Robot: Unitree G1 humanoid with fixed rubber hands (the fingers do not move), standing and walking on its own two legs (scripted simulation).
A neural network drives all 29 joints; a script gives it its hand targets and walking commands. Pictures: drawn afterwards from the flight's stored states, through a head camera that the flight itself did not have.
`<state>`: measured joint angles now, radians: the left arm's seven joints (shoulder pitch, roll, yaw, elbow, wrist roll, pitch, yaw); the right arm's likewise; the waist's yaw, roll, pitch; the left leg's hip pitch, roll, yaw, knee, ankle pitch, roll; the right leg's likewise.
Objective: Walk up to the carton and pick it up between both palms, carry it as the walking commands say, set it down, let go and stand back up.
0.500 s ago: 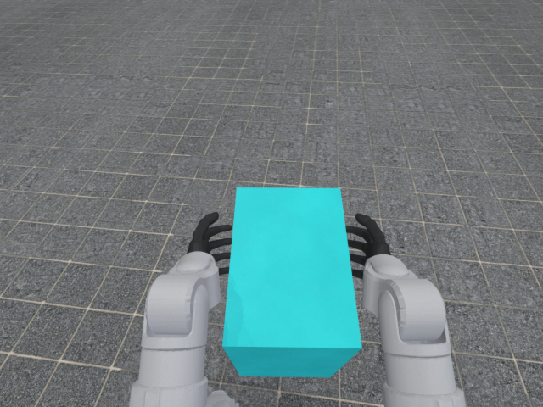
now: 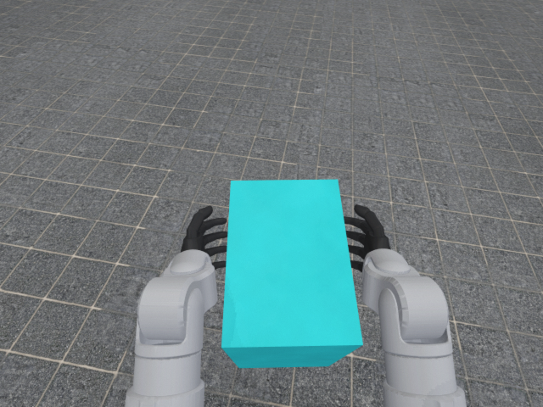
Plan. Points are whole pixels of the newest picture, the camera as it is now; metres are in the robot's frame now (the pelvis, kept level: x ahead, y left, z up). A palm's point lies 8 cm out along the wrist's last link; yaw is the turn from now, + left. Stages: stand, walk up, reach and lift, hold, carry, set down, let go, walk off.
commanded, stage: carry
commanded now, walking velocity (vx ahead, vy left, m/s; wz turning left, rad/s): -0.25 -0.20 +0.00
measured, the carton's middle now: (284, 282) +0.30 +0.02 +0.03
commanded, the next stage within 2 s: none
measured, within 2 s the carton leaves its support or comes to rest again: neither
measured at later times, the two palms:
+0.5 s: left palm out of the picture +0.08 +0.00 +0.08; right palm out of the picture +0.09 -0.24 +0.10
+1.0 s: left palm out of the picture -0.11 -0.17 +0.08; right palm out of the picture -0.11 -0.41 +0.09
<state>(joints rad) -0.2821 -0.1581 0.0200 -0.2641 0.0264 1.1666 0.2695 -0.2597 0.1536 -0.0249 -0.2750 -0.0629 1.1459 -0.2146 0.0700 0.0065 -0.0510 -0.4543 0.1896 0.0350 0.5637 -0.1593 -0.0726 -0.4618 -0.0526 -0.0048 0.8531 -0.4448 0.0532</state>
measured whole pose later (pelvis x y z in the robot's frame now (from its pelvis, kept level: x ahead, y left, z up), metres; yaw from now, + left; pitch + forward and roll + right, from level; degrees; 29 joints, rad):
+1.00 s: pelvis -0.40 -0.29 -0.01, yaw +1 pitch +3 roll +0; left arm -0.25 -0.15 0.01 -0.27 0.05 1.15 0.24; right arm -0.24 0.15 -0.01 -0.28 -0.03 1.15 -0.25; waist -0.04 -0.04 -0.03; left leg -0.36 0.00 0.14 0.60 -0.29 0.04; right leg -0.55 0.00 -0.06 0.64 -0.23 -0.01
